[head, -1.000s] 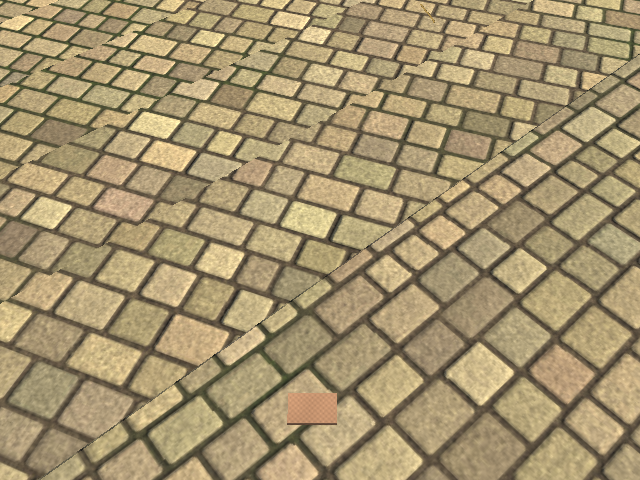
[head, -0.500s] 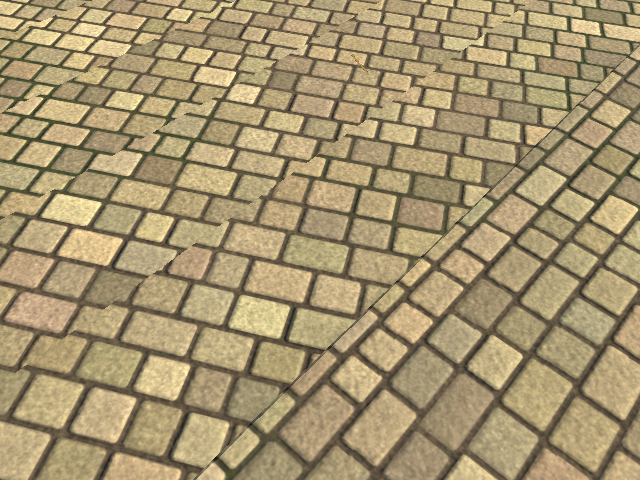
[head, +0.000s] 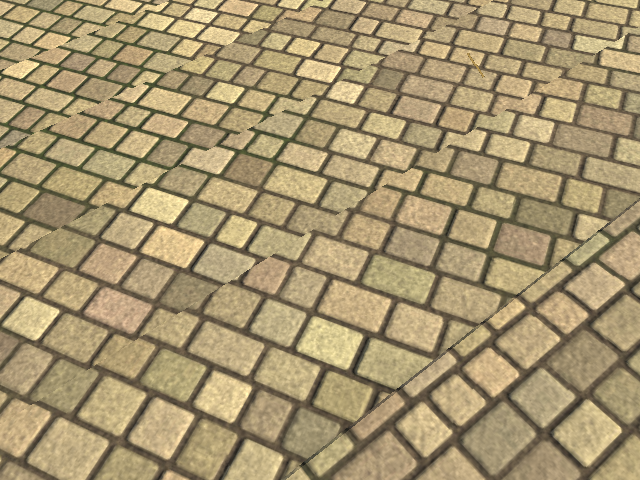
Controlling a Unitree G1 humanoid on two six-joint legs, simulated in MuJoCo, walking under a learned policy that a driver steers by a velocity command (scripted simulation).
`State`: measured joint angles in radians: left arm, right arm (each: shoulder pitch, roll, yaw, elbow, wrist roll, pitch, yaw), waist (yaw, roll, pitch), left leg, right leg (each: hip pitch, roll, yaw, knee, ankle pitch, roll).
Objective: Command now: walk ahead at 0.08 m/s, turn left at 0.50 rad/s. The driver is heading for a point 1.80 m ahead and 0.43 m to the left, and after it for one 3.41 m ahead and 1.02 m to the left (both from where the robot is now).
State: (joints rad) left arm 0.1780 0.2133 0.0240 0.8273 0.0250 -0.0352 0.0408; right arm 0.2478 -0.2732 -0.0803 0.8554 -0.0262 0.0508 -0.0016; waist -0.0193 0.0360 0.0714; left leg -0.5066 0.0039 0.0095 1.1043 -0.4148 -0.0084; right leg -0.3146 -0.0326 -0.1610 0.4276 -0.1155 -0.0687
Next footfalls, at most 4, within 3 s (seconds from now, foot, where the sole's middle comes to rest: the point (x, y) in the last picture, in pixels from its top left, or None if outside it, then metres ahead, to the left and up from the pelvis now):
0.22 left None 0.02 0.12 -0.78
0.68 right None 0.06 -0.07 -0.78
0.96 left None -0.06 0.11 -0.78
2.90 left None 0.35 0.20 -0.78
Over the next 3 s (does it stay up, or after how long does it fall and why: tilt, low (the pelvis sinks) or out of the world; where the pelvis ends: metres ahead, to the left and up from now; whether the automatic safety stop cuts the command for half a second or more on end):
stays up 0.27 0.11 -0.02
